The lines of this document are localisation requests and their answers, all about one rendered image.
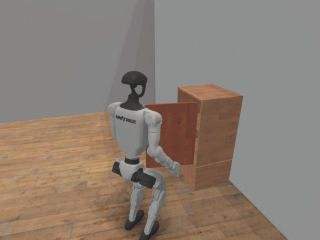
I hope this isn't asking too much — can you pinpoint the right robot upper arm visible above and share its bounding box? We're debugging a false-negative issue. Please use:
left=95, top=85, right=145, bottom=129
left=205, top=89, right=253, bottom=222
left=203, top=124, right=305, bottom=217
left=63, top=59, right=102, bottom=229
left=144, top=109, right=163, bottom=158

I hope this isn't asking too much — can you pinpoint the humanoid robot head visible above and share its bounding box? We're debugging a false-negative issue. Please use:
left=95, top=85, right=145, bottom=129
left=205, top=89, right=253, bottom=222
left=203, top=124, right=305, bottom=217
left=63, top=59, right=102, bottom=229
left=119, top=71, right=148, bottom=111

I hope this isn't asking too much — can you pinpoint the left robot upper arm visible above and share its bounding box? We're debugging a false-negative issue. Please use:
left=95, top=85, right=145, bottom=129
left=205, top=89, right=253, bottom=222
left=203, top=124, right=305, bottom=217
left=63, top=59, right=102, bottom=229
left=107, top=102, right=122, bottom=140

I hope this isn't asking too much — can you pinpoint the right robot hand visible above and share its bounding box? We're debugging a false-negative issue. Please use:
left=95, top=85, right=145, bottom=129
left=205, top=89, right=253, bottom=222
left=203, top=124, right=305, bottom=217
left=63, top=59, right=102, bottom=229
left=170, top=161, right=181, bottom=178

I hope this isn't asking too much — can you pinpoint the right robot forearm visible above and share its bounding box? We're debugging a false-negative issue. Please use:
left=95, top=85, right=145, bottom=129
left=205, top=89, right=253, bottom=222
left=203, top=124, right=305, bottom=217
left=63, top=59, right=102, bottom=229
left=154, top=146, right=176, bottom=170

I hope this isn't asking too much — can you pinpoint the left robot shin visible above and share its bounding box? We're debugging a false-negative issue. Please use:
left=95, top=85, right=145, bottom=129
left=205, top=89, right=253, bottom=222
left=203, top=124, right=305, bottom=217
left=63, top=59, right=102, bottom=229
left=129, top=182, right=145, bottom=222

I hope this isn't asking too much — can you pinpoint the cupboard door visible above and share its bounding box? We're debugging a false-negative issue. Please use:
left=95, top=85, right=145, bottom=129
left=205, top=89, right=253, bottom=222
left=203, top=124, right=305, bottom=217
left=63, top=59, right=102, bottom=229
left=145, top=102, right=199, bottom=168

